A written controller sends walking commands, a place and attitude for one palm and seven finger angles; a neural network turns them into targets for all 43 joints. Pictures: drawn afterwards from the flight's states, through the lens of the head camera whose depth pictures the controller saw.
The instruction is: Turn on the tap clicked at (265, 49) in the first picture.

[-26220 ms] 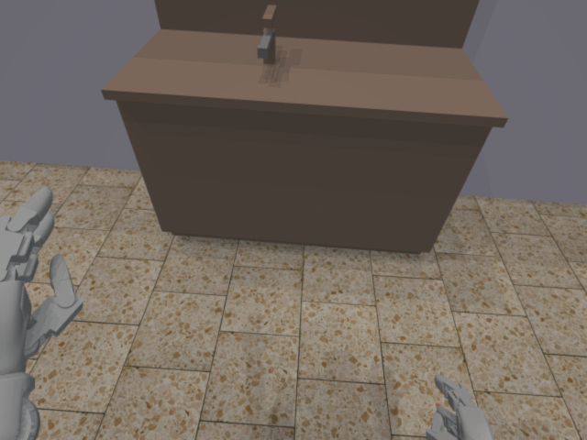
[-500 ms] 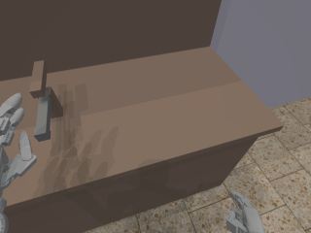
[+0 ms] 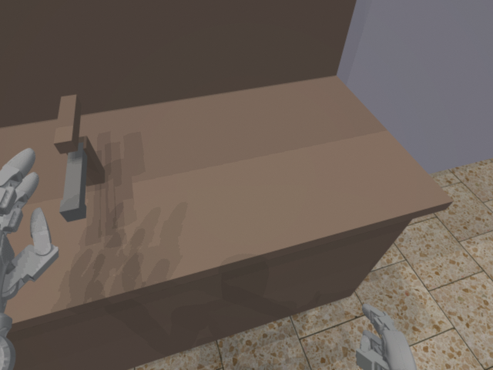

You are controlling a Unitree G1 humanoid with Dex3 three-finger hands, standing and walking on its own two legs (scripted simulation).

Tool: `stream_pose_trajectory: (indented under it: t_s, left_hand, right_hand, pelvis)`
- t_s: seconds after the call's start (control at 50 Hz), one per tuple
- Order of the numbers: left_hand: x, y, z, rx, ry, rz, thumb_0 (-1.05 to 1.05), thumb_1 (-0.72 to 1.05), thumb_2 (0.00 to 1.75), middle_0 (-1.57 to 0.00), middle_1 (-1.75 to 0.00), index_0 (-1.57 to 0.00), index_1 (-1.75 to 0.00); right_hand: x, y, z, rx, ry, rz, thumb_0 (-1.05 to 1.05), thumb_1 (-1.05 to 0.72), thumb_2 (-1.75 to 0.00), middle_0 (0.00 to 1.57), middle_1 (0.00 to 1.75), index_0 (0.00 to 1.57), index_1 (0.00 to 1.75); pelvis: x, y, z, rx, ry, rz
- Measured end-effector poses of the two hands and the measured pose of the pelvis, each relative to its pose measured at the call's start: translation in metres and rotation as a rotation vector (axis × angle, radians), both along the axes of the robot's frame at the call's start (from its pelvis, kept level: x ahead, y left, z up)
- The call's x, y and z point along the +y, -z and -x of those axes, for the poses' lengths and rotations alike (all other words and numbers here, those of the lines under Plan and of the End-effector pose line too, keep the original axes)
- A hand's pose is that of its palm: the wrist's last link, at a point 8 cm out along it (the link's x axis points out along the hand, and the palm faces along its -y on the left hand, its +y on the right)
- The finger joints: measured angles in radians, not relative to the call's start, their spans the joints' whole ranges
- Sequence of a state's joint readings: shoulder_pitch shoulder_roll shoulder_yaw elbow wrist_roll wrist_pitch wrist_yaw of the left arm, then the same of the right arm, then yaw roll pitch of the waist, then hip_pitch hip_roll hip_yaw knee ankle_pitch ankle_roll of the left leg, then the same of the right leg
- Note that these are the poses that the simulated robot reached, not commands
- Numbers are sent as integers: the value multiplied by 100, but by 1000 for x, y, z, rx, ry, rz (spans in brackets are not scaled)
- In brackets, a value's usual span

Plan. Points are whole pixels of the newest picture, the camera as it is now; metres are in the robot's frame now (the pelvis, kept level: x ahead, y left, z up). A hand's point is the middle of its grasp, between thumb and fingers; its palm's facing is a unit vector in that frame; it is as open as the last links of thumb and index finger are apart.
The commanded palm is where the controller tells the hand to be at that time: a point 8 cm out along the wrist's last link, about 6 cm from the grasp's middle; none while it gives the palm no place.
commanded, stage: shuffle to correct the standing spot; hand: left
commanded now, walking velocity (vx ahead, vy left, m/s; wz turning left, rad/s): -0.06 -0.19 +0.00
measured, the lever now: (73, 209) +0.33 +0.30 +0.08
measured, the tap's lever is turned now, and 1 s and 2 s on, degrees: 0 0 0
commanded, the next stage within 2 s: come to a stop and stand still in 0.58 s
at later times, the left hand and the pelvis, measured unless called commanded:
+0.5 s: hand (51, 248) +0.22 +0.24 +0.17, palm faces +0.32 -0.86 -0.40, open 7.4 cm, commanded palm +0.16 +0.28 +0.18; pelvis +0.00 +0.00 +0.00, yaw +0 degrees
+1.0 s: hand (41, 262) +0.21 +0.25 +0.16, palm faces +0.24 -0.88 -0.41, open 7.4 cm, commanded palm +0.15 +0.30 +0.18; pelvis -0.02 +0.03 +0.00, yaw -2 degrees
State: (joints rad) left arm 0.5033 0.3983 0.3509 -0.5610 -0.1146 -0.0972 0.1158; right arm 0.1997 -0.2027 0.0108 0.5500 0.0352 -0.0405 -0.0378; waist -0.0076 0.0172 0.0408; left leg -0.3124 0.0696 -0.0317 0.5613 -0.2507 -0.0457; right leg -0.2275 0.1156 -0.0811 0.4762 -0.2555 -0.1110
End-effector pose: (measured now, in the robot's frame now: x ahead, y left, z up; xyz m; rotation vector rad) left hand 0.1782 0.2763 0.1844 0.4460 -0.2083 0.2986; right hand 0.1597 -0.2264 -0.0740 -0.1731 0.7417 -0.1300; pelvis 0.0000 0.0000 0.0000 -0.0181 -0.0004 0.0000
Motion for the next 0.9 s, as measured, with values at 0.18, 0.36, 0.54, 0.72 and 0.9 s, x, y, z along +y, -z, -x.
stream_pose_trajectory:
  t_s: [0.18, 0.36, 0.54, 0.72, 0.9]
  left_hand:
    - [5, 1, -3, -7, -4, 8, 2, 89, 90, -21, -30, -21, -30]
    - [5, -1, -4, 5, 5, -7, 2, 89, 90, -21, -30, -21, -30]
    - [4, 0, -3, 7, -3, 0, 2, 89, 90, -21, -30, -21, -30]
    - [6, 4, -5, 4, -9, 14, 2, 89, 90, -21, -30, -21, -30]
    - [37, -10, -18, -98, -9, -88, 2, 90, 90, -20, -30, -21, -30]
  right_hand:
    - [1, -1, 1, 11, 2, 14, 1, -91, -90, 20, 30, 20, 30]
    - [4, -4, -3, -1, -2, 9, 1, -91, -90, 20, 30, 20, 30]
    - [2, -1, -4, -4, 2, 5, 1, -91, -90, 20, 30, 20, 30]
    - [-1, -1, -2, 6, 10, 11, 1, -91, -90, 20, 30, 20, 30]
    - [-5, -8, 17, -62, -27, 32, 1, -91, -89, 20, 30, 20, 30]
  pelvis:
    - [4, -1, -1, 2, -1, 1]
    - [4, -2, -2, 5, 0, 3]
    - [3, -1, -3, 6, 0, 1]
    - [4, 0, -4, 1, -3, 4]
    - [15, 2, 16, -10, 39, -22]
